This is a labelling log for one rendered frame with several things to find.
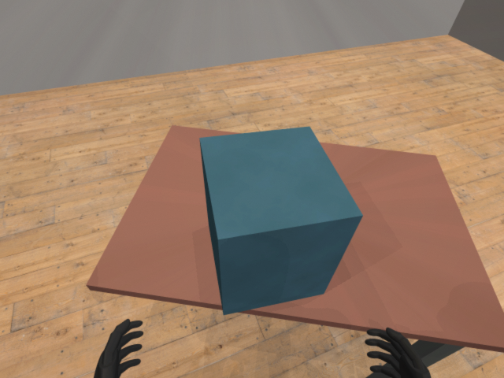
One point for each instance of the table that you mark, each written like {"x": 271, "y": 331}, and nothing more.
{"x": 411, "y": 264}

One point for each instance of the robot left hand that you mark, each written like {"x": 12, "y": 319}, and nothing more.
{"x": 109, "y": 362}

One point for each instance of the carton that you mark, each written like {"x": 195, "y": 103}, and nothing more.
{"x": 280, "y": 217}

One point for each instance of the robot right hand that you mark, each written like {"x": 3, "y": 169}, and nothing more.
{"x": 406, "y": 362}

